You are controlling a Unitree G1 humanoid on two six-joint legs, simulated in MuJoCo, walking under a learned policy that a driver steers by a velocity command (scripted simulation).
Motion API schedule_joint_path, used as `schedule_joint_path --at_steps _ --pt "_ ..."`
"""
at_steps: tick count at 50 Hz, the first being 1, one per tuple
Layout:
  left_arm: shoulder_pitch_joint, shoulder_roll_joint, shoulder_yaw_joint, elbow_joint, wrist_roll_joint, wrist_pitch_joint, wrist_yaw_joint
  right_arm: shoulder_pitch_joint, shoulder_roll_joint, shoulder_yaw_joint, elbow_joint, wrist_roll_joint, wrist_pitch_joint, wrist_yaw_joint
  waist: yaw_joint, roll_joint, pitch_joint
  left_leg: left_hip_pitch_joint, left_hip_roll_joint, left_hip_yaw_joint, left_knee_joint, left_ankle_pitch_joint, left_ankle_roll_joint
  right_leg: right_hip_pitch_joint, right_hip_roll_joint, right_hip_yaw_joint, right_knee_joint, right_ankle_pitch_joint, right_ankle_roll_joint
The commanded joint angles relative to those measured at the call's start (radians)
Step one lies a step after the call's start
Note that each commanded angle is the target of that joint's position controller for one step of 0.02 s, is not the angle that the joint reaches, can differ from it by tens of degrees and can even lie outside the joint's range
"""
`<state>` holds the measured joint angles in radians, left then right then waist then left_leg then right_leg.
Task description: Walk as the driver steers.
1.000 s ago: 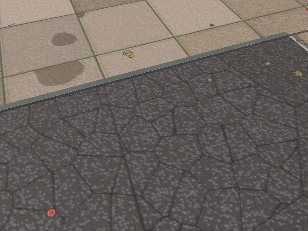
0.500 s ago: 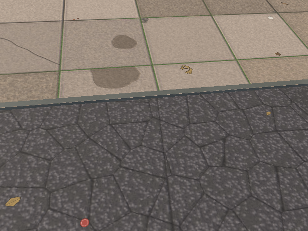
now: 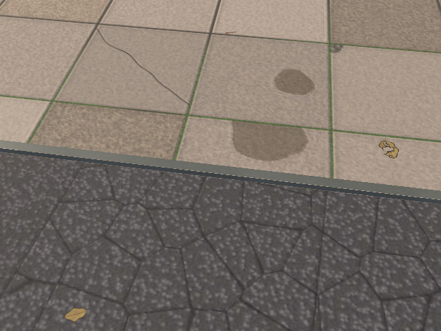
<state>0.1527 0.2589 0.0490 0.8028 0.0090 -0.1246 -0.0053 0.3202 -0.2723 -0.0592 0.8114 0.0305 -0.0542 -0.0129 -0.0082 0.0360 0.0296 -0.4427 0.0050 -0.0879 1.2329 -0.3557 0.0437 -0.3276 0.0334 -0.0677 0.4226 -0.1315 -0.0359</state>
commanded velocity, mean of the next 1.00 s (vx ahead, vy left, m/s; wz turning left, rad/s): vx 0.50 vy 0.00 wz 0.01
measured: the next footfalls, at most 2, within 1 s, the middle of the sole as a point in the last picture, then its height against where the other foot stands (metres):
left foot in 0.36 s outside the picture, level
right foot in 0.94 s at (236, 264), level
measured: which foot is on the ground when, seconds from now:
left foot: up 0.00-0.34, down 0.36-0.92, up 0.94-1.00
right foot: down 0.00-0.36, up 0.38-0.92, down 0.94-1.00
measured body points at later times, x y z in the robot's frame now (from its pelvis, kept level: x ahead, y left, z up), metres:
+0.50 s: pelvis +0.26 +0.09 +0.00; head +0.29 +0.10 +0.45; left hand +0.29 +0.37 -0.14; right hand +0.43 -0.15 -0.10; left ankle +0.30 +0.18 -0.74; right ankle +0.19 -0.08 -0.64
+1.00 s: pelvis +0.54 +0.06 -0.02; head +0.59 +0.05 +0.43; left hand +0.74 +0.31 -0.12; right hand +0.58 -0.22 -0.15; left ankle +0.35 +0.19 -0.65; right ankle +0.63 -0.02 -0.74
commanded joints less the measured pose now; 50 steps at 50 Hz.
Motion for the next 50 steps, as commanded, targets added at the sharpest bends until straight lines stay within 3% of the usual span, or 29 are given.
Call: schedule_joint_path --at_steps 1,5,10,14,16,17,18,19,20,21,22,23,24,25,27,30,36,41,42,44,45,46,47,48,49,50 --pt "0.031 0.084 0.024 -0.021 0.000 -0.014 -0.005 0.030 -0.034 -0.015 -0.084 0.005 0.006 0.005 0.001 -0.109 -0.047 -0.181 0.124 -0.029 -0.004 0.056 -0.001 0.166 -0.288 0.265 -0.268 0.023 -0.170" --pt "0.073 0.136 0.043 0.018 -0.006 -0.020 -0.008 -0.058 -0.023 -0.006 -0.141 -0.012 0.014 0.004 0.009 -0.070 -0.013 -0.264 0.140 -0.035 -0.154 0.165 -0.015 0.170 -0.304 0.158 -0.310 0.133 -0.202" --pt "0.110 0.168 0.043 0.043 -0.022 0.000 -0.009 -0.218 -0.013 0.012 -0.183 -0.015 -0.014 0.035 0.056 -0.069 0.015 -0.198 0.106 0.058 -0.479 0.364 -0.010 0.195 -0.256 0.024 -0.295 0.163 -0.165" --pt "0.184 0.202 0.046 0.083 -0.041 0.025 -0.010 -0.320 -0.035 0.012 -0.234 -0.007 -0.018 0.053 0.080 -0.098 0.041 -0.184 0.083 0.098 -0.605 0.266 0.013 0.304 -0.311 0.042 -0.250 0.142 -0.144" --pt "0.178 0.218 0.048 0.093 -0.047 0.041 -0.007 -0.282 -0.064 0.000 -0.237 -0.012 -0.021 0.056 0.036 -0.121 0.016 -0.095 0.045 0.131 -0.664 0.199 0.045 0.343 -0.325 0.034 -0.165 0.289 -0.122" --pt "0.162 0.217 0.045 0.094 -0.047 0.048 -0.005 -0.178 -0.092 -0.019 -0.208 -0.017 -0.022 0.053 -0.031 -0.116 -0.046 0.066 0.005 0.163 -0.715 0.227 0.067 0.327 -0.294 -0.007 -0.029 0.449 -0.098" --pt "0.175 0.185 0.031 0.093 -0.037 0.049 0.000 -0.010 -0.151 -0.051 -0.154 -0.019 -0.020 0.044 -0.101 -0.095 -0.151 0.315 -0.012 0.158 -0.708 0.251 0.095 0.236 -0.242 -0.054 0.182 0.504 -0.064" --pt "0.178 0.121 0.004 0.057 0.000 0.043 0.001 0.174 -0.253 -0.079 -0.127 -0.024 -0.012 0.025 -0.157 0.086 -0.293 0.616 0.220 -0.141 -0.700 0.309 0.166 -0.013 -0.176 -0.089 0.553 0.152 -0.014" --pt "0.275 0.030 -0.023 0.047 -0.014 0.016 -0.010 0.167 -0.305 -0.077 -0.126 -0.029 -0.014 0.030 -0.068 0.286 -0.406 0.820 0.401 -0.619 -0.876 0.127 0.317 -0.341 -0.016 0.040 0.833 -0.448 0.020" --pt "0.193 0.146 0.006 0.053 -0.048 -0.001 -0.015 0.150 -0.200 -0.053 -0.132 -0.026 -0.023 0.037 -0.106 0.132 -0.338 0.760 0.381 -0.594 -0.925 0.089 0.279 -0.445 -0.068 0.141 0.925 -0.426 0.005" --pt "0.119 0.161 0.013 0.023 -0.062 -0.007 -0.017 0.081 -0.163 -0.039 -0.137 -0.025 -0.029 0.040 -0.084 0.105 -0.212 0.639 0.346 -0.432 -0.926 0.176 0.241 -0.486 -0.112 0.125 0.909 -0.327 -0.011" --pt "0.092 0.144 0.010 0.024 -0.047 -0.003 -0.009 0.005 -0.130 -0.029 -0.146 -0.023 -0.031 0.043 -0.048 0.028 -0.156 0.509 0.299 -0.316 -0.939 0.276 0.217 -0.439 -0.156 0.118 0.855 -0.237 -0.009" --pt "0.088 0.136 0.015 0.027 -0.029 0.005 -0.006 -0.046 -0.100 -0.022 -0.151 -0.026 -0.033 0.047 -0.016 0.026 -0.112 0.408 0.257 -0.230 -0.971 0.334 0.203 -0.390 -0.181 0.120 0.793 -0.181 -0.003" --pt "0.112 0.123 0.016 0.032 -0.027 0.019 -0.008 -0.066 -0.084 -0.019 -0.150 -0.032 -0.038 0.047 0.013 0.047 -0.106 0.347 0.236 -0.186 -1.005 0.350 0.196 -0.327 -0.199 0.129 0.763 -0.140 0.002" --pt "0.138 0.091 0.013 0.043 -0.029 0.043 -0.008 -0.067 -0.088 -0.022 -0.132 -0.032 -0.054 0.044 0.039 0.034 -0.092 0.306 0.225 -0.117 -1.054 0.417 0.207 -0.304 -0.194 0.122 0.726 -0.093 0.016" --pt "0.069 0.076 0.013 0.023 -0.028 0.060 -0.003 -0.025 -0.103 -0.031 -0.092 -0.041 -0.064 0.029 0.024 0.013 -0.034 0.318 0.226 -0.023 -1.093 0.466 0.198 -0.392 -0.188 0.147 0.619 0.026 0.035" --pt "-0.087 0.053 0.006 -0.031 -0.028 0.053 -0.024 0.009 -0.125 -0.036 -0.043 -0.041 -0.062 0.006 -0.035 0.018 0.033 0.371 0.219 0.137 -1.131 0.413 0.137 -0.398 -0.125 0.130 0.315 0.268 0.020" --pt "-0.190 0.041 -0.002 -0.102 -0.027 0.049 -0.057 0.055 -0.138 -0.043 0.005 -0.027 -0.038 -0.004 -0.070 0.012 0.068 0.536 0.270 0.198 -1.056 0.512 0.112 -0.444 -0.110 0.069 0.207 0.167 -0.020" --pt "-0.193 0.046 -0.001 -0.115 -0.028 0.048 -0.064 0.048 -0.145 -0.045 0.007 -0.024 -0.031 -0.007 -0.063 0.019 0.064 0.559 0.277 0.210 -1.021 0.592 0.103 -0.433 -0.100 0.048 0.197 0.117 -0.034" --pt "-0.145 0.074 0.014 -0.127 -0.029 0.051 -0.072 0.019 -0.176 -0.052 -0.003 -0.023 -0.015 -0.017 -0.023 0.058 0.005 0.578 0.274 0.244 -0.892 0.936 0.076 -0.312 -0.040 -0.022 0.200 0.011 -0.070" --pt "-0.061 0.102 0.030 -0.115 -0.030 0.054 -0.071 0.008 -0.189 -0.055 -0.009 -0.023 -0.006 -0.023 0.025 0.076 -0.052 0.570 0.263 0.260 -0.766 1.096 0.061 -0.194 0.003 -0.052 0.203 -0.030 -0.093" --pt "0.093 0.151 0.058 -0.081 -0.032 0.056 -0.063 -0.010 -0.193 -0.053 -0.015 -0.020 0.002 -0.028 0.110 0.057 -0.134 0.499 0.225 0.285 -0.559 1.121 0.032 0.024 0.047 -0.057 0.146 0.012 -0.128" --pt "0.254 0.238 0.092 -0.053 -0.030 0.063 -0.042 0.002 -0.176 -0.042 -0.037 -0.029 -0.006 -0.032 0.174 -0.045 -0.234 0.257 0.180 0.285 -0.252 0.834 -0.010 0.338 -0.065 0.150 0.118 0.034 -0.190" --pt "0.253 0.327 0.104 -0.060 -0.036 0.059 -0.037 0.125 -0.009 0.011 -0.077 -0.057 -0.038 -0.005 0.048 -0.305 -0.339 -0.211 -0.042 0.181 0.115 -0.170 -0.076 0.698 -0.330 0.730 0.041 -0.113 -0.388" --pt "0.297 0.248 0.083 -0.070 -0.030 0.053 -0.034 0.019 -0.089 0.001 -0.086 -0.022 -0.082 0.012 0.129 -0.197 -0.437 -0.323 -0.046 -0.030 0.214 -0.216 -0.048 0.759 -0.362 0.908 -0.099 -0.198 -0.392" --pt "0.259 0.199 0.071 -0.069 -0.024 0.048 -0.032 -0.078 -0.130 -0.010 -0.120 0.012 -0.102 0.019 0.137 -0.154 -0.293 -0.395 0.006 -0.034 0.191 -0.125 -0.023 0.667 -0.333 0.753 -0.115 -0.131 -0.336"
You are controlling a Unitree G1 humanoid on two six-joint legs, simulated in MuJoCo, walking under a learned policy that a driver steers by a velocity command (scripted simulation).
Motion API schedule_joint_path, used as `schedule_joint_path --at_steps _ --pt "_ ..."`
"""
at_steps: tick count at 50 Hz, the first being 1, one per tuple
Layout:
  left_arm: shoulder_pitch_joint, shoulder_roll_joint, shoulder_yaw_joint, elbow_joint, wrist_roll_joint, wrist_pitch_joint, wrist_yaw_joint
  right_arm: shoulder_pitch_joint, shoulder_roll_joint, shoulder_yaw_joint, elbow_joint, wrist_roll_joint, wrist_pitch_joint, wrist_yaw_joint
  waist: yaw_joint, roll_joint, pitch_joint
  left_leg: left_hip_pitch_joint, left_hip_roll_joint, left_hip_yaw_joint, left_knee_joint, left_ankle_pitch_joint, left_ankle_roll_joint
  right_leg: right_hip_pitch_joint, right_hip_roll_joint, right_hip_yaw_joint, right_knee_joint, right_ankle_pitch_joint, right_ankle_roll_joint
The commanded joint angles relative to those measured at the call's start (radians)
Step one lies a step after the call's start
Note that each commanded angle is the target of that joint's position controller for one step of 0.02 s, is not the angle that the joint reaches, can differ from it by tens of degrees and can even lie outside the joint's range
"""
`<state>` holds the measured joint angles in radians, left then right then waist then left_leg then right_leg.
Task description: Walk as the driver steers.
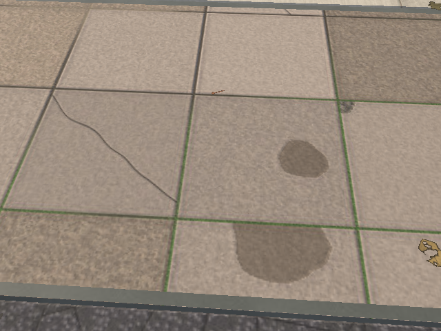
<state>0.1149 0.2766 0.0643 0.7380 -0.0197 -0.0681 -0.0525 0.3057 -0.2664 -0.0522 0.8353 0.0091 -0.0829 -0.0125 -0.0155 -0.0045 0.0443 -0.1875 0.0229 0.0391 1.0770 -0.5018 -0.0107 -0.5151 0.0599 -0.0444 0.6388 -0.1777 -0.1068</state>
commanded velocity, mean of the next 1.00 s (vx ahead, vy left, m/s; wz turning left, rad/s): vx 0.50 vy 0.00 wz -0.45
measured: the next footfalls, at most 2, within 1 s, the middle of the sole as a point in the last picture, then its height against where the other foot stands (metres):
left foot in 0.42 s outside the picture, level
right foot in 0.92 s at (320, 282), level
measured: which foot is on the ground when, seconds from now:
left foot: up 0.00-0.40, down 0.42-0.94, up 0.96-1.00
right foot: down 0.00-0.44, up 0.46-0.90, down 0.92-1.00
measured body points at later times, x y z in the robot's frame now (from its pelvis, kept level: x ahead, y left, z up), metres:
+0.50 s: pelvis +0.29 +0.02 +0.01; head +0.32 +0.02 +0.46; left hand +0.43 +0.27 -0.11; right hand +0.42 -0.28 -0.06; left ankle +0.40 +0.10 -0.72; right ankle +0.13 -0.06 -0.65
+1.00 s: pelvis +0.51 -0.12 +0.01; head +0.54 -0.15 +0.46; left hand +0.82 -0.02 -0.06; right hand +0.38 -0.37 -0.13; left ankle +0.43 +0.09 -0.65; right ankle +0.54 -0.25 -0.72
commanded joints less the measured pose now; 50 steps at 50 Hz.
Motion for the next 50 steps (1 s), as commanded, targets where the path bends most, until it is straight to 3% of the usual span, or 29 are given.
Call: schedule_joint_path --at_steps 1,2,3,4,6,8,12,15,18,20,21,22,23,24,25,26,27,30,33,37,39,42,44,45,46,47,48,49,50 --pt "0.222 0.154 0.047 -0.022 -0.001 -0.011 0.017 -0.095 -0.129 -0.012 -0.153 0.022 -0.082 0.013 0.101 -0.016 -0.214 -0.618 0.035 -0.149 0.256 0.111 0.042 0.691 -0.318 0.604 -0.333 0.012 -0.230" --pt "0.154 0.123 0.038 -0.042 0.001 -0.009 0.018 -0.109 -0.134 -0.020 -0.150 -0.004 -0.079 0.004 0.059 0.023 -0.151 -0.555 0.063 -0.138 0.175 0.150 0.034 0.542 -0.281 0.516 -0.348 0.122 -0.210" --pt "0.119 0.103 0.029 -0.061 0.013 -0.010 0.021 -0.090 -0.142 -0.028 -0.153 -0.014 -0.067 0.002 0.021 0.003 -0.134 -0.480 0.084 -0.145 0.134 0.174 0.028 0.446 -0.255 0.466 -0.372 0.197 -0.206" --pt "0.105 0.102 0.029 -0.071 0.014 -0.009 0.024 -0.073 -0.135 -0.030 -0.156 -0.019 -0.053 0.002 0.001 -0.008 -0.121 -0.447 0.090 -0.141 0.094 0.183 0.016 0.393 -0.237 0.442 -0.394 0.229 -0.208" --pt "0.115 0.121 0.035 -0.072 0.008 -0.013 0.033 -0.069 -0.107 -0.026 -0.164 -0.026 -0.032 -0.001 -0.011 -0.016 -0.096 -0.432 0.089 -0.114 0.007 0.213 -0.015 0.311 -0.215 0.377 -0.413 0.315 -0.211" --pt "0.143 0.149 0.042 -0.066 0.005 -0.012 0.047 -0.135 -0.087 -0.018 -0.190 -0.031 -0.023 -0.005 0.004 -0.023 -0.069 -0.443 0.073 -0.093 -0.118 0.316 -0.043 0.263 -0.184 0.324 -0.420 0.345 -0.193" --pt "0.204 0.153 0.043 -0.051 -0.007 0.005 0.062 -0.285 -0.055 -0.004 -0.224 -0.022 -0.030 0.006 0.069 -0.069 -0.062 -0.363 0.005 -0.078 -0.429 0.563 -0.051 0.244 -0.121 0.285 -0.380 0.237 -0.123" --pt "0.249 0.156 0.044 -0.038 -0.011 0.016 0.066 -0.355 -0.077 -0.009 -0.248 -0.006 -0.042 0.021 0.097 -0.087 -0.059 -0.335 -0.025 -0.094 -0.531 0.574 -0.043 0.303 -0.152 0.363 -0.334 0.162 -0.111" --pt "0.247 0.154 0.046 -0.041 -0.008 0.025 0.072 -0.340 -0.117 -0.027 -0.252 -0.002 -0.058 0.032 0.072 -0.111 -0.063 -0.295 -0.034 -0.120 -0.600 0.471 -0.008 0.393 -0.189 0.464 -0.252 0.138 -0.092" --pt "0.208 0.133 0.040 -0.058 -0.004 0.028 0.071 -0.208 -0.146 -0.047 -0.222 -0.005 -0.068 0.025 -0.006 -0.127 -0.112 -0.104 -0.031 -0.099 -0.663 0.459 0.040 0.379 -0.150 0.465 -0.139 0.220 -0.056" --pt "0.188 0.084 0.021 -0.078 0.005 0.023 0.065 -0.074 -0.189 -0.062 -0.209 -0.023 -0.072 0.017 -0.072 -0.078 -0.229 0.137 0.087 -0.194 -0.633 0.449 0.101 0.287 -0.100 0.406 0.071 0.185 -0.021" --pt "0.282 0.025 0.004 -0.101 -0.003 0.014 0.068 0.061 -0.267 -0.083 -0.192 -0.043 -0.063 0.010 -0.068 0.137 -0.374 0.504 0.304 -0.538 -0.651 0.329 0.233 -0.027 0.040 0.260 0.406 -0.103 0.053" --pt "0.341 0.064 -0.001 -0.110 -0.017 0.007 0.066 0.093 -0.242 -0.080 -0.169 -0.020 -0.052 0.019 -0.047 0.345 -0.400 0.566 0.422 -0.854 -0.736 0.126 0.303 -0.238 0.019 0.232 0.600 -0.426 0.073" --pt "0.291 0.148 0.020 -0.094 -0.022 0.013 0.064 0.041 -0.152 -0.057 -0.187 -0.008 -0.045 0.016 -0.064 0.204 -0.262 0.452 0.388 -0.749 -0.759 0.020 0.264 -0.300 -0.044 0.247 0.687 -0.343 0.085" --pt "0.206 0.163 0.026 -0.106 -0.011 0.020 0.063 -0.003 -0.118 -0.046 -0.193 -0.011 -0.035 0.012 -0.067 0.110 -0.158 0.319 0.338 -0.581 -0.770 0.082 0.220 -0.291 -0.079 0.204 0.690 -0.260 0.092" --pt "0.161 0.147 0.027 -0.122 0.000 0.021 0.060 -0.045 -0.107 -0.039 -0.188 -0.017 -0.028 0.012 -0.045 0.070 -0.089 0.198 0.292 -0.478 -0.801 0.183 0.202 -0.266 -0.106 0.188 0.648 -0.202 0.093" --pt "0.148 0.134 0.031 -0.128 0.001 0.025 0.056 -0.068 -0.088 -0.031 -0.182 -0.021 -0.029 0.012 -0.023 0.083 -0.053 0.123 0.258 -0.396 -0.828 0.265 0.191 -0.234 -0.135 0.186 0.607 -0.165 0.092" --pt "0.159 0.076 0.021 -0.135 -0.007 0.043 0.047 -0.081 -0.097 -0.036 -0.155 -0.016 -0.041 0.017 0.004 0.115 -0.032 0.034 0.225 -0.238 -0.896 0.393 0.202 -0.189 -0.162 0.151 0.547 -0.112 0.102" --pt "0.108 0.064 0.016 -0.153 0.000 0.046 0.047 -0.069 -0.136 -0.049 -0.123 -0.018 -0.043 0.015 0.001 0.080 -0.028 0.066 0.240 -0.144 -0.917 0.510 0.216 -0.235 -0.174 0.152 0.440 -0.012 0.120" --pt "0.003 0.047 0.007 -0.169 -0.002 0.033 0.025 -0.057 -0.163 -0.052 -0.092 -0.012 -0.029 0.009 -0.037 0.067 -0.012 0.110 0.213 -0.004 -0.911 0.571 0.180 -0.200 -0.164 0.100 0.208 0.184 0.111" --pt "-0.070 0.016 -0.007 -0.190 0.001 0.023 0.016 0.003 -0.169 -0.050 -0.060 -0.001 -0.022 0.013 -0.068 0.050 0.007 0.108 0.215 0.010 -0.916 0.555 0.182 -0.143 -0.143 0.072 0.098 0.192 0.096" --pt "-0.135 0.030 -0.006 -0.223 -0.001 0.013 0.004 0.046 -0.200 -0.053 -0.022 0.026 -0.004 0.022 -0.063 0.065 0.043 0.178 0.253 -0.028 -0.893 0.599 0.191 -0.124 -0.124 0.034 -0.010 0.090 0.066" --pt "-0.106 0.064 0.008 -0.222 0.003 0.004 0.002 0.045 -0.224 -0.055 -0.006 0.035 0.009 0.021 -0.023 0.092 0.022 0.220 0.267 -0.044 -0.817 0.775 0.179 -0.035 -0.090 0.012 -0.079 0.013 0.040" --pt "-0.011 0.094 0.024 -0.197 0.007 0.000 0.005 0.031 -0.233 -0.054 0.000 0.037 0.014 0.019 0.042 0.100 -0.037 0.210 0.244 -0.021 -0.706 0.931 0.158 0.117 -0.057 -0.012 -0.133 0.038 0.019" --pt "0.147 0.146 0.052 -0.147 0.012 -0.001 0.015 0.034 -0.212 -0.043 0.006 0.034 0.014 0.017 0.122 0.089 -0.139 0.128 0.196 0.016 -0.523 0.984 0.127 0.369 -0.042 -0.019 -0.148 0.101 -0.007" --pt "0.335 0.235 0.078 -0.116 0.028 0.005 0.035 0.032 -0.148 -0.016 -0.021 0.004 0.006 0.017 0.192 -0.014 -0.302 -0.112 0.137 0.040 -0.200 0.660 0.078 0.708 -0.249 0.199 -0.095 0.182 -0.072" --pt "0.338 0.299 0.079 -0.119 0.039 0.007 0.039 0.148 -0.030 0.020 -0.041 0.002 -0.011 0.025 0.107 -0.259 -0.454 -0.444 -0.029 -0.040 0.123 -0.080 0.024 0.946 -0.499 0.662 -0.208 0.034 -0.216" --pt "0.342 0.203 0.058 -0.122 0.037 0.002 0.038 0.076 -0.149 -0.012 -0.022 0.034 -0.022 0.026 0.163 -0.144 -0.432 -0.520 -0.002 -0.173 0.232 -0.084 0.027 0.879 -0.484 0.686 -0.273 -0.025 -0.193" --pt "0.290 0.166 0.043 -0.107 0.028 -0.002 0.037 0.002 -0.171 -0.023 -0.056 0.049 -0.023 0.027 0.141 -0.139 -0.268 -0.589 0.039 -0.149 0.239 -0.005 0.032 0.763 -0.448 0.513 -0.290 0.021 -0.153"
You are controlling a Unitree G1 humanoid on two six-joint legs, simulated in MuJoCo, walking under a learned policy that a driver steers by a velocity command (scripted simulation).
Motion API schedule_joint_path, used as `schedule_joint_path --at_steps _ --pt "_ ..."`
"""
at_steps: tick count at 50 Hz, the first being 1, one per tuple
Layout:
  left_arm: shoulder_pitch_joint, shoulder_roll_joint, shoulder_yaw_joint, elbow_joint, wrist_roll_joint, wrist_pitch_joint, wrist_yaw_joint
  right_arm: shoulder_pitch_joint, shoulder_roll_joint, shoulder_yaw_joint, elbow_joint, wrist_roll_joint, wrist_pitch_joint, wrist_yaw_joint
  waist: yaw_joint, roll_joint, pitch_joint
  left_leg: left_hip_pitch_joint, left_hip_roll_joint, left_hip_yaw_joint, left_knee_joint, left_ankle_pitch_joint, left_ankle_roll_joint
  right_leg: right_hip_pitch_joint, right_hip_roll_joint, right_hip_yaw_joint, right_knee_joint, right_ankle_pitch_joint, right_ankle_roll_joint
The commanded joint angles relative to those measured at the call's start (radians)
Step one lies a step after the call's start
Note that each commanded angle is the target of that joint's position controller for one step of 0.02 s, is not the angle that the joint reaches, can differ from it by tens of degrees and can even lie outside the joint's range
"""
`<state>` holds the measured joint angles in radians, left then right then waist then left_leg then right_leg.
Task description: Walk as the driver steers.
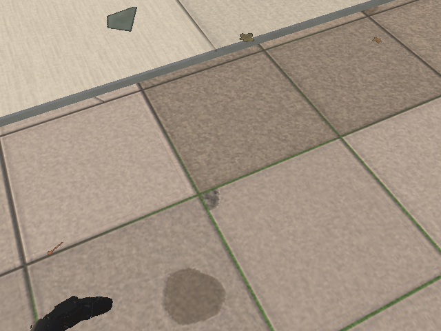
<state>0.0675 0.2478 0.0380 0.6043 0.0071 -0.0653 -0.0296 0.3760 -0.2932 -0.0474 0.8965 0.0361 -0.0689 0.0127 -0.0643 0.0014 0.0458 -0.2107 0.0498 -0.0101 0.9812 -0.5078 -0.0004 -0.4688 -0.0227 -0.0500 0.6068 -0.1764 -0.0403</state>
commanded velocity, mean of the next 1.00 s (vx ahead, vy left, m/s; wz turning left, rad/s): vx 0.50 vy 0.00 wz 0.50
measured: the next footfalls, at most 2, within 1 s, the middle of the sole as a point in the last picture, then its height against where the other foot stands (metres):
left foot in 0.46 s outside the picture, level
right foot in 0.96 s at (186, 244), level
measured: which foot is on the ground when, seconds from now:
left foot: up 0.00-0.44, down 0.46-0.96, up 0.98-1.00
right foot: down 0.00-0.48, up 0.50-0.94, down 0.96-1.00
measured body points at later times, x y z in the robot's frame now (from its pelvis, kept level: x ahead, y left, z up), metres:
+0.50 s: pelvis +0.26 +0.07 -0.01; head +0.30 +0.08 +0.43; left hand +0.23 +0.36 -0.14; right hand +0.51 -0.13 -0.10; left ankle +0.34 +0.17 -0.73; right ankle +0.10 -0.11 -0.68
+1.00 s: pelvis +0.54 +0.13 +0.00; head +0.56 +0.15 +0.45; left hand +0.60 +0.46 -0.07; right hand +0.74 -0.09 -0.12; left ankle +0.35 +0.16 -0.69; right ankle +0.69 +0.09 -0.73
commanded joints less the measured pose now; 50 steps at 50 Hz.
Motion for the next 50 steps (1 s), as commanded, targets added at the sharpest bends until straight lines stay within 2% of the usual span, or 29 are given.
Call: schedule_joint_path --at_steps 1,2,3,6,9,11,14,17,19,21,22,23,24,25,26,27,28,29,30,33,35,38,42,45,46,47,48,49,50 --pt "0.273 0.158 0.058 0.032 -0.006 -0.010 0.011 -0.102 -0.128 -0.026 -0.120 0.009 -0.033 -0.003 0.154 -0.097 -0.192 -0.542 0.052 -0.081 0.287 0.086 0.019 0.588 -0.319 0.407 -0.286 0.077 -0.193" --pt "0.217 0.125 0.050 0.035 -0.006 -0.015 0.007 -0.108 -0.122 -0.032 -0.117 -0.006 -0.023 -0.007 0.118 -0.102 -0.135 -0.505 0.077 -0.077 0.244 0.146 0.013 0.481 -0.280 0.320 -0.324 0.111 -0.177" --pt "0.182 0.103 0.046 0.038 0.000 -0.025 0.005 -0.072 -0.106 -0.034 -0.105 -0.005 -0.007 -0.007 0.081 -0.120 -0.116 -0.439 0.096 -0.087 0.226 0.198 0.009 0.405 -0.258 0.257 -0.368 0.118 -0.165" --pt "0.148 0.102 0.055 0.070 0.004 -0.052 0.011 -0.061 -0.051 -0.029 -0.103 -0.002 0.029 -0.011 0.043 -0.086 -0.060 -0.418 0.100 -0.092 0.185 0.271 -0.008 0.314 -0.255 0.141 -0.455 0.186 -0.169" --pt "0.170 0.118 0.064 0.106 0.012 -0.055 0.026 -0.127 -0.040 -0.029 -0.129 -0.009 0.037 -0.010 0.052 -0.063 -0.017 -0.493 0.096 -0.110 0.069 0.393 -0.017 0.340 -0.246 0.038 -0.476 0.234 -0.156" --pt "0.174 0.133 0.068 0.120 0.009 -0.051 0.034 -0.175 -0.028 -0.024 -0.144 -0.012 0.032 0.003 0.064 -0.060 -0.001 -0.487 0.087 -0.087 -0.057 0.494 -0.011 0.356 -0.230 -0.030 -0.482 0.236 -0.139" --pt "0.207 0.164 0.078 0.143 0.001 -0.041 0.043 -0.283 -0.013 -0.012 -0.183 -0.017 0.028 0.024 0.106 -0.042 0.036 -0.478 0.076 -0.025 -0.202 0.559 0.006 0.393 -0.245 -0.093 -0.488 0.234 -0.127" --pt "0.242 0.186 0.088 0.170 -0.016 -0.023 0.046 -0.355 -0.020 -0.011 -0.225 -0.016 0.030 0.041 0.127 -0.040 0.061 -0.504 0.068 0.012 -0.285 0.503 0.038 0.492 -0.273 -0.125 -0.452 0.262 -0.112" --pt "0.241 0.205 0.094 0.180 -0.025 -0.009 0.047 -0.365 -0.035 -0.017 -0.247 -0.016 0.031 0.050 0.115 -0.053 0.052 -0.476 0.041 0.052 -0.316 0.418 0.068 0.546 -0.286 -0.149 -0.387 0.405 -0.094" --pt "0.221 0.237 0.101 0.177 -0.034 0.006 0.052 -0.293 -0.071 -0.038 -0.248 -0.014 0.037 0.051 0.061 -0.087 -0.020 -0.336 -0.033 0.118 -0.314 0.315 0.110 0.570 -0.279 -0.175 -0.228 0.748 -0.069" --pt "0.201 0.245 0.101 0.174 -0.040 0.016 0.053 -0.173 -0.106 -0.060 -0.222 -0.010 0.039 0.047 -0.013 -0.082 -0.085 -0.177 -0.084 0.146 -0.350 0.313 0.140 0.542 -0.253 -0.198 -0.056 0.852 -0.049" --pt "0.204 0.227 0.092 0.170 -0.040 0.016 0.055 -0.008 -0.174 -0.097 -0.178 -0.009 0.043 0.032 -0.092 -0.049 -0.173 0.091 -0.121 0.119 -0.406 0.370 0.178 0.414 -0.207 -0.214 0.186 0.760 -0.008" --pt "0.240 0.125 0.061 0.135 0.000 0.006 0.056 0.067 -0.286 -0.127 -0.160 -0.007 0.051 0.010 -0.065 0.172 -0.229 0.370 0.092 -0.258 -0.452 0.370 0.272 0.068 -0.108 -0.209 0.546 0.128 0.054" --pt "0.275 0.065 0.032 0.093 -0.003 -0.033 0.047 0.023 -0.321 -0.119 -0.205 -0.015 0.030 0.020 0.007 0.262 -0.394 0.572 0.280 -0.832 -0.643 0.173 0.455 -0.216 0.081 0.035 0.797 -0.439 0.085" --pt "0.151 0.160 0.051 0.075 -0.042 -0.062 0.034 0.023 -0.224 -0.092 -0.210 -0.017 0.015 0.029 -0.057 0.113 -0.353 0.562 0.273 -0.778 -0.711 0.154 0.394 -0.327 0.023 0.155 0.824 -0.378 0.060" --pt "0.107 0.161 0.049 0.060 -0.056 -0.077 0.030 -0.007 -0.182 -0.081 -0.204 -0.017 0.005 0.029 -0.038 0.093 -0.232 0.445 0.240 -0.628 -0.703 0.209 0.355 -0.357 -0.017 0.141 0.763 -0.292 0.034" --pt "0.106 0.150 0.048 0.074 -0.033 -0.083 0.039 -0.076 -0.152 -0.072 -0.213 -0.013 0.001 0.027 0.011 0.010 -0.158 0.296 0.192 -0.510 -0.694 0.308 0.315 -0.305 -0.064 0.140 0.672 -0.217 0.028" --pt "0.113 0.165 0.058 0.083 -0.009 -0.077 0.045 -0.130 -0.113 -0.060 -0.228 -0.019 0.000 0.022 0.047 0.020 -0.124 0.183 0.156 -0.426 -0.702 0.416 0.294 -0.233 -0.091 0.141 0.593 -0.172 0.032" --pt "0.130 0.168 0.063 0.087 -0.003 -0.064 0.043 -0.154 -0.101 -0.054 -0.245 -0.029 0.000 0.017 0.072 0.040 -0.116 0.113 0.135 -0.390 -0.723 0.475 0.291 -0.174 -0.102 0.144 0.563 -0.140 0.037" --pt "0.120 0.130 0.056 0.078 0.009 -0.035 0.042 -0.135 -0.127 -0.061 -0.245 -0.025 -0.006 0.000 0.082 0.032 -0.098 0.020 0.103 -0.309 -0.752 0.614 0.300 -0.144 -0.088 0.116 0.440 -0.073 0.079" --pt "0.043 0.110 0.047 0.054 0.010 -0.029 0.043 -0.103 -0.146 -0.066 -0.235 -0.021 -0.004 -0.015 0.060 0.038 -0.070 -0.004 0.078 -0.270 -0.756 0.616 0.280 -0.164 -0.067 0.106 0.302 0.037 0.103" --pt "-0.065 0.086 0.033 0.030 0.002 -0.036 0.032 -0.068 -0.146 -0.066 -0.224 -0.015 0.006 -0.026 0.015 0.078 -0.051 -0.028 0.035 -0.241 -0.741 0.506 0.233 -0.107 -0.020 0.102 0.068 0.214 0.110" --pt "-0.149 0.111 0.037 0.003 -0.014 -0.053 0.011 -0.014 -0.150 -0.068 -0.203 -0.009 0.018 -0.030 -0.016 0.094 -0.038 0.015 0.065 -0.321 -0.687 0.419 0.217 -0.054 0.017 0.118 -0.073 0.249 0.097" --pt "-0.113 0.146 0.051 0.006 -0.017 -0.069 0.002 -0.018 -0.146 -0.070 -0.205 -0.011 0.027 -0.036 0.014 0.124 -0.045 0.086 0.095 -0.408 -0.602 0.429 0.197 0.000 0.024 0.134 -0.123 0.141 0.061" --pt "-0.061 0.155 0.058 0.019 -0.018 -0.074 0.004 -0.034 -0.142 -0.070 -0.210 -0.011 0.030 -0.037 0.044 0.140 -0.057 0.087 0.088 -0.419 -0.564 0.460 0.185 0.066 0.028 0.121 -0.146 0.116 0.043" --pt "0.033 0.177 0.072 0.043 -0.012 -0.079 0.009 -0.049 -0.117 -0.061 -0.220 -0.014 0.031 -0.035 0.094 0.133 -0.105 0.065 0.044 -0.397 -0.473 0.519 0.158 0.209 0.023 0.109 -0.181 0.126 0.015" --pt "0.171 0.222 0.086 0.058 0.007 -0.082 0.017 -0.058 -0.063 -0.040 -0.239 -0.025 0.027 -0.029 0.158 0.064 -0.232 -0.035 -0.012 -0.330 -0.235 0.456 0.121 0.456 -0.109 0.226 -0.156 0.089 -0.046" --pt "0.292 0.309 0.107 0.084 0.023 -0.072 0.020 0.074 0.003 -0.020 -0.264 -0.006 0.019 -0.031 0.122 -0.228 -0.377 -0.381 -0.164 -0.190 0.110 0.057 0.042 0.819 -0.345 0.649 -0.213 -0.089 -0.206" --pt "0.304 0.247 0.095 0.100 -0.004 -0.066 0.010 0.105 -0.069 -0.025 -0.250 0.007 0.014 -0.033 0.122 -0.292 -0.361 -0.550 -0.108 -0.190 0.277 -0.079 0.028 0.830 -0.405 0.876 -0.296 -0.338 -0.240"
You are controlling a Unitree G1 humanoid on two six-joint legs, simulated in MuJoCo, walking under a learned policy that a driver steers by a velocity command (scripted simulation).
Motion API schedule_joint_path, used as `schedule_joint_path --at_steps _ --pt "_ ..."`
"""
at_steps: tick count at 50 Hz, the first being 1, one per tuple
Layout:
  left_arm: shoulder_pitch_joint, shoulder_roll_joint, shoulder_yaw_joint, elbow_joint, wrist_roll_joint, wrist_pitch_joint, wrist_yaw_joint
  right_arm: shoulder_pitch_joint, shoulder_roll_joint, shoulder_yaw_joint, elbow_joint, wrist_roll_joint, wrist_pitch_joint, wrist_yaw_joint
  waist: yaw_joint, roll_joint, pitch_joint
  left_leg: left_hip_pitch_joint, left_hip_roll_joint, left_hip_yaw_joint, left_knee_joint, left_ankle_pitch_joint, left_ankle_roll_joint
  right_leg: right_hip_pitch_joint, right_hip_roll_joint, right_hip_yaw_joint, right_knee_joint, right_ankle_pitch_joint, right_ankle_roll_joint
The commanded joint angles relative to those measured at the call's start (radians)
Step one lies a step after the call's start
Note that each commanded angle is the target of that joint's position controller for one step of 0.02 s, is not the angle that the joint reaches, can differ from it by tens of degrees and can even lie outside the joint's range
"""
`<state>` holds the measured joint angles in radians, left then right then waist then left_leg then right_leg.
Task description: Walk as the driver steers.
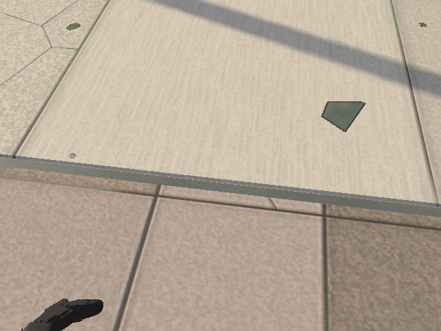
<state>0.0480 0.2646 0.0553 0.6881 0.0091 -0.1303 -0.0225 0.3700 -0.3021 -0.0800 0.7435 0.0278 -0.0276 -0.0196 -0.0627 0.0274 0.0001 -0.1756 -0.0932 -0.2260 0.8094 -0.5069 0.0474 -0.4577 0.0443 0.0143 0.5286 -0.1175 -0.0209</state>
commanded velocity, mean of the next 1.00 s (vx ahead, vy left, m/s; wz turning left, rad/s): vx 0.50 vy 0.00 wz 0.06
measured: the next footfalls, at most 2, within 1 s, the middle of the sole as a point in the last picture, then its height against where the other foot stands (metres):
left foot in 0.46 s outside the picture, level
right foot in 0.98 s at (236, 262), level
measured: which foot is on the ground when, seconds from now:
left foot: up 0.00-0.44, down 0.46-1.00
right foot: down 0.00-0.46, up 0.48-0.96, down 0.98-1.00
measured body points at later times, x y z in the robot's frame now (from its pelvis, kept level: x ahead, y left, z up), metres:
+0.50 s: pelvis +0.26 +0.05 +0.00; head +0.30 +0.06 +0.45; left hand +0.22 +0.33 -0.13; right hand +0.52 -0.16 -0.06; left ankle +0.34 +0.15 -0.72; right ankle +0.11 -0.12 -0.69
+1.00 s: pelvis +0.54 +0.03 +0.00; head +0.57 +0.02 +0.44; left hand +0.74 +0.28 -0.09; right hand +0.56 -0.26 -0.13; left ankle +0.35 +0.16 -0.71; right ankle +0.66 -0.06 -0.72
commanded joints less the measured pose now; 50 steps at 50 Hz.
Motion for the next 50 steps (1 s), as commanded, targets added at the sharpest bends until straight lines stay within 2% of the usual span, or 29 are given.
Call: schedule_joint_path --at_steps 1,2,3,4,6,8,12,14,17,20,21,22,23,24,25,26,27,28,29,31,33,36,39,44,46,47,48,49,50 --pt "0.279 0.153 0.056 0.006 -0.014 0.004 0.005 0.026 -0.128 -0.009 -0.089 0.012 -0.024 0.000 0.145 -0.198 -0.172 -0.626 0.077 0.022 0.503 0.013 -0.025 0.695 -0.424 0.681 -0.245 -0.443 -0.219" --pt "0.234 0.126 0.045 0.004 -0.006 0.014 0.006 -0.047 -0.129 -0.010 -0.100 -0.002 -0.021 0.000 0.138 -0.120 -0.088 -0.603 0.109 0.063 0.495 0.088 -0.028 0.569 -0.377 0.538 -0.251 -0.342 -0.186" --pt "0.201 0.106 0.036 0.012 -0.001 0.019 0.005 -0.098 -0.114 -0.010 -0.116 -0.015 -0.025 0.003 0.123 -0.093 -0.021 -0.582 0.130 0.071 0.446 0.134 -0.028 0.457 -0.335 0.441 -0.274 -0.223 -0.181" --pt "0.186 0.090 0.027 0.019 0.005 0.018 0.006 -0.108 -0.098 -0.011 -0.121 -0.015 -0.026 0.009 0.099 -0.106 0.000 -0.541 0.154 0.072 0.400 0.166 -0.024 0.390 -0.301 0.367 -0.295 -0.139 -0.172" --pt "0.188 0.087 0.025 0.036 -0.001 0.012 0.005 -0.089 -0.059 -0.003 -0.118 -0.007 -0.023 0.017 0.076 -0.132 -0.001 -0.491 0.168 0.097 0.322 0.181 -0.025 0.342 -0.271 0.282 -0.331 -0.044 -0.180" --pt "0.202 0.119 0.033 0.057 -0.010 0.007 0.005 -0.123 -0.035 0.008 -0.131 -0.015 -0.022 0.019 0.072 -0.119 0.008 -0.507 0.180 0.122 0.226 0.214 -0.035 0.332 -0.278 0.230 -0.361 0.046 -0.203" --pt "0.227 0.164 0.040 0.087 -0.022 0.019 0.010 -0.240 -0.009 0.028 -0.156 -0.020 -0.037 0.032 0.105 -0.096 0.018 -0.478 0.193 0.175 -0.019 0.412 -0.047 0.336 -0.254 0.116 -0.385 0.146 -0.192" --pt "0.260 0.177 0.040 0.105 -0.028 0.027 0.011 -0.305 -0.005 0.032 -0.168 -0.015 -0.044 0.040 0.130 -0.096 0.027 -0.430 0.175 0.202 -0.127 0.489 -0.049 0.336 -0.239 0.071 -0.377 0.158 -0.174" --pt "0.320 0.190 0.039 0.138 -0.036 0.041 0.009 -0.381 -0.017 0.030 -0.194 -0.006 -0.048 0.051 0.153 -0.105 0.043 -0.406 0.153 0.219 -0.214 0.496 -0.037 0.393 -0.270 0.073 -0.355 0.161 -0.163" --pt "0.330 0.211 0.043 0.161 -0.041 0.059 0.014 -0.384 -0.044 0.020 -0.206 -0.006 -0.052 0.060 0.122 -0.123 0.042 -0.350 0.130 0.232 -0.282 0.415 0.003 0.464 -0.305 0.075 -0.291 0.271 -0.139" --pt "0.314 0.220 0.044 0.162 -0.043 0.065 0.017 -0.319 -0.064 0.008 -0.189 -0.012 -0.054 0.058 0.075 -0.123 0.006 -0.242 0.105 0.255 -0.321 0.417 0.024 0.463 -0.291 0.049 -0.213 0.411 -0.122" --pt "0.314 0.207 0.037 0.163 -0.042 0.068 0.020 -0.190 -0.103 -0.014 -0.146 -0.018 -0.052 0.052 0.012 -0.106 -0.074 -0.048 0.080 0.275 -0.346 0.432 0.052 0.426 -0.249 0.006 -0.061 0.531 -0.098" --pt "0.302 0.170 0.019 0.145 -0.025 0.064 0.024 -0.017 -0.161 -0.037 -0.108 -0.026 -0.047 0.040 -0.065 -0.058 -0.198 0.230 0.188 0.160 -0.306 0.455 0.103 0.263 -0.206 -0.033 0.183 0.399 -0.060" --pt "0.390 0.058 -0.019 0.108 -0.008 0.044 0.018 0.071 -0.273 -0.059 -0.095 -0.038 -0.040 0.033 -0.037 0.198 -0.331 0.583 0.455 -0.294 -0.359 0.347 0.262 -0.141 -0.047 -0.070 0.582 -0.133 0.014" --pt "0.369 0.113 -0.008 0.125 -0.020 0.024 0.013 0.097 -0.196 -0.040 -0.087 -0.025 -0.038 0.036 -0.060 0.195 -0.391 0.587 0.491 -0.501 -0.475 0.239 0.296 -0.266 -0.036 0.071 0.723 -0.457 0.009" --pt "0.288 0.177 0.012 0.098 -0.047 0.015 0.007 0.026 -0.155 -0.021 -0.088 -0.022 -0.040 0.038 -0.045 0.137 -0.225 0.462 0.453 -0.354 -0.494 0.223 0.248 -0.348 -0.093 0.071 0.766 -0.397 -0.002" --pt "0.233 0.169 0.010 0.088 -0.048 0.014 0.008 -0.040 -0.123 -0.010 -0.094 -0.021 -0.041 0.040 -0.018 0.086 -0.136 0.323 0.403 -0.225 -0.513 0.277 0.219 -0.332 -0.136 0.046 0.727 -0.307 -0.005" --pt "0.212 0.157 0.011 0.088 -0.031 0.019 0.011 -0.095 -0.093 -0.001 -0.095 -0.025 -0.043 0.045 0.013 0.053 -0.069 0.197 0.361 -0.140 -0.548 0.348 0.202 -0.296 -0.162 0.037 0.665 -0.245 0.003" --pt "0.228 0.147 0.015 0.093 -0.023 0.031 0.012 -0.130 -0.073 0.005 -0.097 -0.032 -0.049 0.047 0.049 0.071 -0.043 0.105 0.330 -0.082 -0.584 0.404 0.190 -0.230 -0.186 0.046 0.618 -0.197 0.009" --pt "0.257 0.106 0.007 0.106 -0.020 0.053 0.013 -0.149 -0.075 0.001 -0.085 -0.031 -0.063 0.049 0.082 0.076 -0.034 0.015 0.310 -0.019 -0.637 0.470 0.200 -0.162 -0.189 0.037 0.578 -0.145 0.028" --pt "0.216 0.095 0.005 0.091 -0.013 0.064 0.018 -0.135 -0.095 -0.005 -0.063 -0.029 -0.073 0.044 0.087 0.056 -0.009 -0.008 0.307 0.034 -0.665 0.528 0.210 -0.189 -0.191 0.036 0.502 -0.075 0.045" --pt "0.106 0.077 -0.004 0.063 -0.009 0.060 0.013 -0.096 -0.112 -0.009 -0.031 -0.026 -0.071 0.032 0.057 0.033 0.023 0.004 0.287 0.101 -0.682 0.541 0.188 -0.208 -0.182 0.032 0.301 0.094 0.051" --pt "0.022 0.065 -0.014 0.048 -0.022 0.053 -0.004 -0.064 -0.140 -0.015 -0.004 -0.026 -0.069 0.024 0.021 0.032 0.041 0.029 0.287 0.174 -0.695 0.505 0.159 -0.165 -0.152 0.006 0.144 0.221 0.037" --pt "-0.079 0.085 -0.012 -0.009 -0.030 0.055 -0.029 -0.008 -0.152 -0.025 0.058 -0.018 -0.055 0.017 -0.007 0.020 0.076 0.209 0.361 0.219 -0.648 0.523 0.127 -0.220 -0.128 0.024 0.051 0.144 -0.018" --pt "-0.068 0.096 -0.007 -0.020 -0.025 0.055 -0.039 -0.018 -0.162 -0.030 0.065 -0.015 -0.042 0.011 0.008 0.032 0.061 0.266 0.372 0.246 -0.578 0.675 0.104 -0.191 -0.104 -0.007 0.037 0.051 -0.048" --pt "-0.027 0.112 0.002 -0.017 -0.022 0.055 -0.040 -0.033 -0.173 -0.033 0.062 -0.016 -0.035 0.006 0.034 0.047 0.027 0.277 0.364 0.268 -0.507 0.856 0.087 -0.115 -0.073 -0.042 0.035 0.008 -0.065" --pt "0.075 0.139 0.020 0.006 -0.020 0.057 -0.038 -0.052 -0.178 -0.033 0.056 -0.017 -0.025 0.000 0.092 0.047 -0.040 0.260 0.335 0.310 -0.363 1.031 0.062 0.035 -0.028 -0.083 0.014 0.010 -0.087" --pt "0.228 0.196 0.053 0.047 -0.024 0.060 -0.030 -0.040 -0.159 -0.024 0.044 -0.025 -0.017 -0.010 0.152 0.016 -0.132 0.163 0.286 0.355 -0.146 1.046 0.025 0.268 -0.005 -0.064 0.008 0.036 -0.119" --pt "0.359 0.314 0.086 0.056 -0.020 0.066 -0.015 0.030 -0.091 0.004 -0.002 -0.045 -0.031 -0.010 0.158 -0.169 -0.267 -0.209 0.186 0.378 0.242 0.697 -0.042 0.657 -0.237 0.332 0.008 0.018 -0.261"
Keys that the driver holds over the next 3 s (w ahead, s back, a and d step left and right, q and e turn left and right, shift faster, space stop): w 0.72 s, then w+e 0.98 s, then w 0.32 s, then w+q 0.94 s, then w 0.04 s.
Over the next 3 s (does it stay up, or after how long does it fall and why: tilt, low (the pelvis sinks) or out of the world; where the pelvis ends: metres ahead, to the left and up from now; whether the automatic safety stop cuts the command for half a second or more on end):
stays up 1.59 -0.30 0.00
